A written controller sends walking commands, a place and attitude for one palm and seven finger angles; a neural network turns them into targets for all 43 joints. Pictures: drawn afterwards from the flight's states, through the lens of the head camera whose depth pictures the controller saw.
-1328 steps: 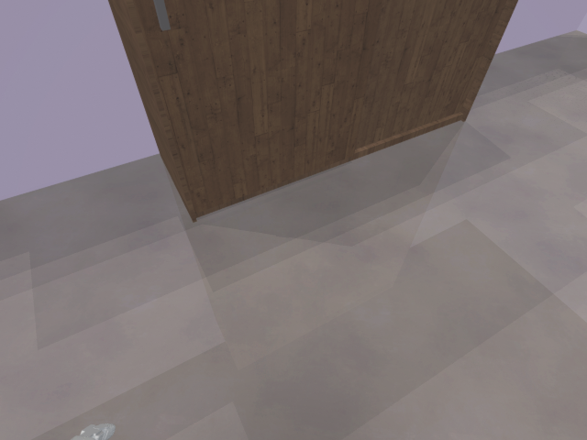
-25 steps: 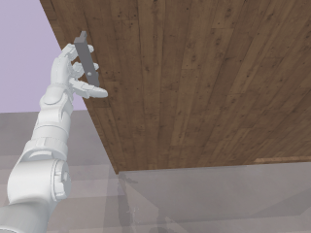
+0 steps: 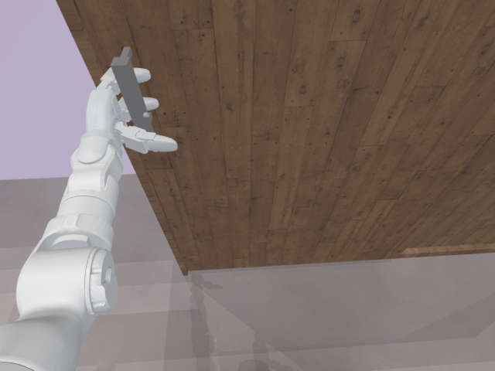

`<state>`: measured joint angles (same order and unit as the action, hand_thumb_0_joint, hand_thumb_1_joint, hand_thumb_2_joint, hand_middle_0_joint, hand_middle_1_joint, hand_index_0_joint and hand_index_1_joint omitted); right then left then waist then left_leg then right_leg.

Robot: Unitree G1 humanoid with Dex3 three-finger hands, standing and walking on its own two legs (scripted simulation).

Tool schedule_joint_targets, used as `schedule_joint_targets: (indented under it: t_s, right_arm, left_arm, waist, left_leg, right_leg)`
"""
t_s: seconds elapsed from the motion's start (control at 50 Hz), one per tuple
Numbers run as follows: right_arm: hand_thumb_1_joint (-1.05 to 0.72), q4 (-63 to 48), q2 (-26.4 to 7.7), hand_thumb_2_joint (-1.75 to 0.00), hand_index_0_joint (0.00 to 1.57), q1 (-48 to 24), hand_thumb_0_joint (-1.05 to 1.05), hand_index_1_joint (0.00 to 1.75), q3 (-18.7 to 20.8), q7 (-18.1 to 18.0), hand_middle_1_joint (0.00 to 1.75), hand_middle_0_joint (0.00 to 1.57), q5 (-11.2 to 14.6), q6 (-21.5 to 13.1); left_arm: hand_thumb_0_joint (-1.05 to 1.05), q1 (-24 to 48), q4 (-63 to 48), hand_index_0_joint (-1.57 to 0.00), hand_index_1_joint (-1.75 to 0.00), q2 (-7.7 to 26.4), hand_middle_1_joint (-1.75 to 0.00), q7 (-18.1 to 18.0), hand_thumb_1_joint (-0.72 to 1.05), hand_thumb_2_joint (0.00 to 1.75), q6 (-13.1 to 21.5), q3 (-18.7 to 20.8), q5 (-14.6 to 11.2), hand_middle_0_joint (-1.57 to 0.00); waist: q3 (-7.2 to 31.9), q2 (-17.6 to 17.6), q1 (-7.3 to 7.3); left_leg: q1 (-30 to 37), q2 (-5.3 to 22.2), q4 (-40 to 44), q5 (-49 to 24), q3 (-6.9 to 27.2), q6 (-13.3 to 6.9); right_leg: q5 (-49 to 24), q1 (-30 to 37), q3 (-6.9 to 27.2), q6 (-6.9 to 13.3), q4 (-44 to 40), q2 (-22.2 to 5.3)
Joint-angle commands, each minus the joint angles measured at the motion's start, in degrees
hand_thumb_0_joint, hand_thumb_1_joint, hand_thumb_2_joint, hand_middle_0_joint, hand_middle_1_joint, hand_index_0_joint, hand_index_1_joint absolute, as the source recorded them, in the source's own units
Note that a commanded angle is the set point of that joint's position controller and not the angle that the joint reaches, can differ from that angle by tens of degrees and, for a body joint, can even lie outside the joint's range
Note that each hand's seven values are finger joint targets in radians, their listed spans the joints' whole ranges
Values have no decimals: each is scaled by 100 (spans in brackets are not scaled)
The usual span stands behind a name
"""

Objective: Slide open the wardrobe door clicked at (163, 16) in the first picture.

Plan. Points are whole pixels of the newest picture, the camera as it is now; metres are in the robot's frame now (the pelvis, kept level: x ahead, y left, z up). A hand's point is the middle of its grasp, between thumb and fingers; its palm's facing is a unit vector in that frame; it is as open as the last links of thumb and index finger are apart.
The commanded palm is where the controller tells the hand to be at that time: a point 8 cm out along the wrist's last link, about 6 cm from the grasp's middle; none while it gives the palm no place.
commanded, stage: slide the fingers in behind the handle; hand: left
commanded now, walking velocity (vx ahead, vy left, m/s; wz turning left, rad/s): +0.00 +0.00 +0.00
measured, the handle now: (137, 95) +0.53 +0.19 +0.15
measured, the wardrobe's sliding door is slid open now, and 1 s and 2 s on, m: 0.00 0.00 0.00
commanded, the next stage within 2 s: grip the handle and tug to test in 0.32 s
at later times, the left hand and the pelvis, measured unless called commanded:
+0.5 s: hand (145, 115) +0.48 +0.16 +0.16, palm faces +0.06 -1.00 -0.01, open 14.0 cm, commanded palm +0.45 +0.20 +0.16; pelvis +0.01 +0.00 +0.00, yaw +0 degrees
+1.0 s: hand (143, 114) +0.48 +0.16 +0.16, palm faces +0.05 -1.00 +0.00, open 7.4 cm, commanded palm +0.45 +0.21 +0.16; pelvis +0.01 +0.01 +0.00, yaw -1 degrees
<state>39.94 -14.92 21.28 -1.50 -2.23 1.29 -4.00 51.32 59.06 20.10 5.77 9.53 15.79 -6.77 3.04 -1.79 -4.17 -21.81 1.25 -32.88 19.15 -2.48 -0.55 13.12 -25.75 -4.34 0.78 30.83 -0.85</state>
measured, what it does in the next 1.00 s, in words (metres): stands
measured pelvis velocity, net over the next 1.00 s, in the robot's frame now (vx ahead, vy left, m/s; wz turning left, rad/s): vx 0.01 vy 0.01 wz -0.02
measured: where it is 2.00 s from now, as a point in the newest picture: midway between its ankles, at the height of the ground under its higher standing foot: outside the picture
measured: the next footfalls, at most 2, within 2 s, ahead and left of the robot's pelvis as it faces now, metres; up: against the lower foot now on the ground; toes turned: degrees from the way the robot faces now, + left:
none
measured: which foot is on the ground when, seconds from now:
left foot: down 0.00-1.00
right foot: down 0.00-1.00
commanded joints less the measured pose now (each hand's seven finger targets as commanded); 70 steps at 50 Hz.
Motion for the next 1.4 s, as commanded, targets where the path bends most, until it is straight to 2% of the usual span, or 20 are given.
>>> schedule_joint_targets:
  t_s: [0.0, 0.04, 0.1, 0.16, 0.24, 0.28, 0.4, 0.56, 0.6, 0.66, 0.8, 0.9, 1.0, 1.04, 1.08, 1.12, 1.14, 1.28, 1.32, 1.38]
  right_arm:
    - [-90, -499, -829, -90, 20, 310, 0, 30, 313, -62, 30, 20, -5, -234]
    - [-90, -551, -807, -90, 20, 252, 0, 30, 307, -49, 30, 20, 4, -237]
    - [-90, -510, -820, -90, 20, 246, 0, 30, 315, -53, 30, 20, 21, -224]
    - [-90, -526, -830, -90, 20, 235, 0, 30, 321, -51, 30, 20, 11, -225]
    - [-90, -527, -796, -90, 20, 198, 0, 30, 315, -54, 30, 20, 23, -214]
    - [-90, -506, -817, -90, 20, 220, 0, 30, 313, -58, 30, 20, 7, -202]
    - [-90, -517, -795, -90, 20, 198, 0, 30, 294, -66, 30, 20, 5, -187]
    - [-90, -561, -788, -90, 20, 185, 0, 30, 289, -56, 30, 20, -6, -169]
    - [-90, -598, -769, -90, 20, 147, 0, 30, 294, -39, 30, 20, 5, -175]
    - [-90, -600, -814, -90, 20, 151, 0, 30, 294, -48, 30, 20, 7, -149]
    - [-90, -669, -794, -90, 20, 119, 0, 30, 309, -54, 30, 20, 11, -131]
    - [-90, -625, -827, -90, 20, 154, 0, 30, 302, -83, 30, 20, 19, -107]
    - [-90, -618, -808, -90, 20, 182, 0, 30, 321, -72, 30, 20, 3, -122]
    - [-90, -612, -820, -90, 20, 215, 0, 30, 324, -59, 30, 20, 2, -118]
    - [-90, -619, -806, -90, 20, 197, 0, 30, 326, -52, 30, 20, 7, -110]
    - [-90, -590, -850, -90, 20, 263, 0, 30, 341, -64, 30, 20, -6, -87]
    - [-90, -628, -820, -90, 20, 202, 0, 30, 332, -55, 30, 20, -2, -89]
    - [-90, -634, -770, -90, 20, 163, 0, 30, 331, -30, 30, 20, 7, -106]
    - [-90, -644, -812, -90, 20, 188, 0, 30, 355, -35, 30, 20, -5, -100]
    - [-90, -616, -794, -90, 20, 173, 0, 30, 333, -35, 30, 20, 0, -84]
  left_arm:
    - [0, 2930, -1508, -30, -120, 1082, -120, 97, -50, 30, 487, 105, -60, -30]
    - [0, 2843, -1728, -30, -120, 925, -120, 107, -50, 30, 494, -26, -97, -30]
    - [0, 2868, -1668, -30, -120, 954, -120, 106, -50, 30, 424, -13, -84, -30]
    - [0, 2778, -1756, -30, -120, 999, -120, 68, -50, 30, 395, 63, -90, -30]
    - [0, 2751, -1710, -30, -120, 679, -120, 56, -50, 30, 325, -202, -89, -30]
    - [0, 2792, -1689, -30, -120, 907, -120, 33, -50, 30, 305, -12, -78, -30]
    - [0, 2731, -1550, -30, -120, 926, -120, 64, -50, 30, 279, 30, -66, -30]
    - [0, 2727, -1697, -34, -125, 1056, -125, 95, -13, 46, 347, 147, -75, -34]
    - [0, 2670, -1821, -35, -127, 878, -127, 122, -3, 50, 333, 10, -94, -35]
    - [0, 2547, -1726, -36, -129, 1126, -129, 107, 11, 56, 278, 245, -128, -36]
    - [0, 2329, -1946, -40, -133, 1157, -133, 126, 43, 70, 248, 293, -114, -40]
    - [0, 2443, -1662, -43, -137, 1199, -137, 119, 67, 80, 166, 282, -78, -43]
    - [0, 2576, -1846, -45, -140, 1077, -140, 86, 90, 90, 195, 164, -46, -45]
    - [0, 2355, -1713, -45, -140, 1075, -140, 79, 90, 90, 174, 221, -77, -45]
    - [0, 2474, -1788, -45, -140, 1001, -140, 99, 90, 90, 166, 122, -54, -45]
    - [0, 2385, -1716, -45, -140, 1259, -140, 72, 90, 90, 173, 355, -70, -45]
    - [0, 2455, -1892, -45, -140, 1203, -140, 67, 90, 90, 185, 285, -52, -45]
    - [0, 2457, -2082, -45, -140, 821, -140, 46, 90, 90, 173, -26, -42, -45]
    - [0, 2176, -2080, -45, -140, 1023, -140, 19, 90, 90, 165, 183, -52, -45]
    - [0, 2358, -1998, -45, -140, 967, -140, 37, 90, 90, 102, 128, -54, -45]
  waist:
    - [2219, 32, -58]
    - [2336, -199, -36]
    - [2063, -52, -82]
    - [2170, 8, -37]
    - [1994, -2, -107]
    - [2091, -14, -57]
    - [2050, 131, -44]
    - [2219, -17, 16]
    - [2217, -72, 1]
    - [2089, 190, 19]
    - [2154, 50, 102]
    - [1867, 184, 9]
    - [2111, -106, 9]
    - [2077, 80, 30]
    - [2100, -93, 8]
    - [2084, 169, 43]
    - [2181, -79, 52]
    - [2128, -118, 15]
    - [2245, 67, 106]
    - [2052, 84, 32]
  left_leg:
    - [614, -92, 290, -1975, 257, -71]
    - [744, -88, 283, -2180, 246, -54]
    - [639, -78, 315, -2045, 236, -58]
    - [703, -77, 323, -2096, 255, -58]
    - [720, -62, 337, -2165, 259, -56]
    - [710, -82, 330, -2126, 242, -62]
    - [627, -99, 333, -2120, 221, -70]
    - [702, -96, 312, -2328, 234, -51]
    - [757, -89, 300, -2454, 213, -44]
    - [602, -83, 338, -2251, 202, -72]
    - [646, -74, 375, -2330, 179, -61]
    - [522, -65, 426, -2010, 181, -68]
    - [723, -66, 370, -2249, 198, -41]
    - [693, -47, 364, -2368, 206, -46]
    - [718, -53, 360, -2343, 188, -33]
    - [649, -45, 364, -2356, 205, -55]
    - [704, -61, 366, -2381, 183, -48]
    - [857, -37, 356, -2575, 207, -22]
    - [863, -15, 347, -2727, 212, -31]
    - [757, -32, 379, -2512, 187, -41]
  right_leg:
    - [-1979, 1357, 218, 93, -66, 173]
    - [-2081, 1384, 224, 87, -58, 172]
    - [-2010, 1315, 210, 81, -106, 175]
    - [-2022, 1376, 193, 83, -98, 176]
    - [-2032, 1295, 177, 83, -110, 178]
    - [-2067, 1352, 199, 85, -109, 171]
    - [-2131, 1412, 201, 78, -107, 164]
    - [-2251, 1486, 210, 89, -62, 158]
    - [-2339, 1492, 203, 88, -62, 163]
    - [-2283, 1560, 211, 75, -102, 169]
    - [-2309, 1645, 213, 94, -112, 167]
    - [-2033, 1465, 212, 83, -175, 165]
    - [-2117, 1429, 219, 95, -139, 170]
    - [-2198, 1469, 198, 88, -131, 176]
    - [-2168, 1424, 204, 91, -129, 175]
    - [-2202, 1520, 195, 88, -140, 174]
    - [-2233, 1524, 222, 87, -124, 167]
    - [-2275, 1445, 195, 94, -135, 183]
    - [-2356, 1589, 190, 94, -125, 181]
    - [-2344, 1524, 193, 82, -155, 180]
